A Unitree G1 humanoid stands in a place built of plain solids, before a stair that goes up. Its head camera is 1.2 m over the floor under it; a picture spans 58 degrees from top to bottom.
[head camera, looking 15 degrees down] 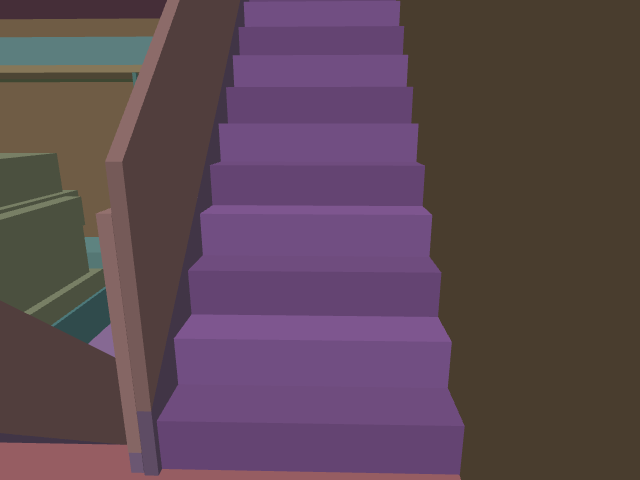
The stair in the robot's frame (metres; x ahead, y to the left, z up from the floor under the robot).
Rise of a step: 0.20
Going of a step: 0.22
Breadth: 1.07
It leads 1 degrees to the right of straight ahead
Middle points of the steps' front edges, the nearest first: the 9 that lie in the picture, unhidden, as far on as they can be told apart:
1.28 0.04 0.20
1.50 0.03 0.40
1.72 0.03 0.60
1.94 0.02 0.80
2.16 0.02 1.00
2.38 0.01 1.20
2.60 0.01 1.40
2.82 0.00 1.61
3.04 -0.01 1.81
